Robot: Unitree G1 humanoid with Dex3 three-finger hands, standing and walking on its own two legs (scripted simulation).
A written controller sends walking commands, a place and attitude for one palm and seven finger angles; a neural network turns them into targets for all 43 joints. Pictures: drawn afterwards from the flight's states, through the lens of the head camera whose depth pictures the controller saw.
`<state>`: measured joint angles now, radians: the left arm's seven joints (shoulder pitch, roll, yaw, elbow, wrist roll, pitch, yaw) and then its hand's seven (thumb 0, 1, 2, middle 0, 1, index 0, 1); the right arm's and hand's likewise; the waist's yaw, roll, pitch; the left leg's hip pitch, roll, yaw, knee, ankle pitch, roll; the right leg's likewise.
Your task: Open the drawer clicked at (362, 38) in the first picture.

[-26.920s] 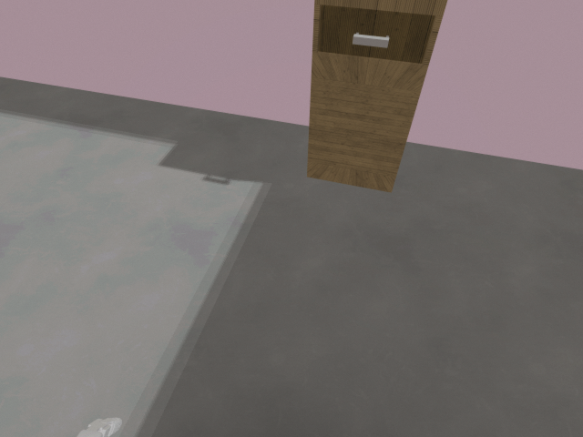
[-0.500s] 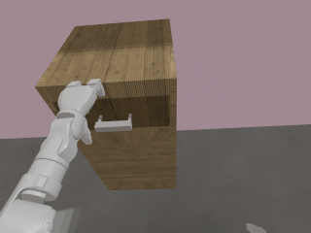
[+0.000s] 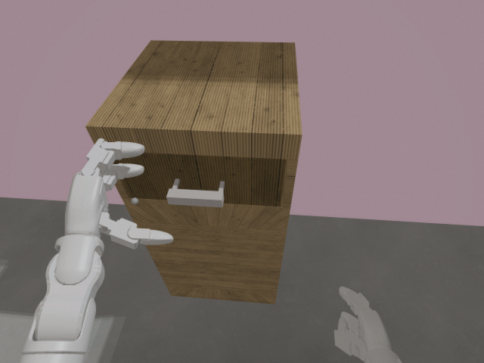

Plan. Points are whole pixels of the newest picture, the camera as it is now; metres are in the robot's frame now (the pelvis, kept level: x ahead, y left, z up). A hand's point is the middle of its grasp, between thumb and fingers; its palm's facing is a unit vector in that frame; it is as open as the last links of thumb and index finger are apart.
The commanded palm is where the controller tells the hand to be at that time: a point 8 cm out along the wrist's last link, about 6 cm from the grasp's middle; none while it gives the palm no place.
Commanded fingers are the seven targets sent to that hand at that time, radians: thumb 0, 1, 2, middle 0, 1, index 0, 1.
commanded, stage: draw the hand back to the body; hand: left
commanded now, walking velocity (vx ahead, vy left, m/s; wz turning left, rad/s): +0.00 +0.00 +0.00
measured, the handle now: (197, 190) +0.48 +0.16 -0.03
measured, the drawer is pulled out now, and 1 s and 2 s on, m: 0.00 0.00 0.00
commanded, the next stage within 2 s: step back with the hand held close in 0.78 s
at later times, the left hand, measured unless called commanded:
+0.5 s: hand (64, 277) +0.17 +0.23 +0.15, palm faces +0.38 -0.85 -0.38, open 9.3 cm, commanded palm +0.12 +0.27 +0.17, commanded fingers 0.00 0.80 0.86 -0.21 -0.37 -0.21 -0.37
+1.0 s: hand (54, 288) +0.16 +0.24 +0.15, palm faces +0.40 -0.82 -0.41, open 7.4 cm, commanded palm +0.10 +0.28 +0.17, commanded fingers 0.00 0.90 0.90 -0.20 -0.30 -0.20 -0.30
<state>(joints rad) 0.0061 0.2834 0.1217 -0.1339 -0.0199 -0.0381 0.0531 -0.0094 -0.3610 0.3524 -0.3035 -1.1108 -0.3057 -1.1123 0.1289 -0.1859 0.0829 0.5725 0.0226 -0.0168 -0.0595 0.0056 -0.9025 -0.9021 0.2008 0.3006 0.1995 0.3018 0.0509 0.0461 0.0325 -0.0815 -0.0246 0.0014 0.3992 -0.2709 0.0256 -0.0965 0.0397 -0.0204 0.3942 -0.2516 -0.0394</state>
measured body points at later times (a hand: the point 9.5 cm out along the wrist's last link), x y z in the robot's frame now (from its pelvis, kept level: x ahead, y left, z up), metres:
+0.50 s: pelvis -0.01 -0.01 +0.00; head -0.03 -0.03 +0.45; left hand +0.15 +0.28 +0.18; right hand +0.18 -0.23 -0.08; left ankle -0.03 +0.10 -0.74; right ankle -0.02 -0.09 -0.74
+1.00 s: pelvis -0.03 -0.01 +0.00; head -0.03 -0.02 +0.45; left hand +0.13 +0.28 +0.18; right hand +0.16 -0.23 -0.08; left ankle -0.03 +0.10 -0.74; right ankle -0.02 -0.09 -0.74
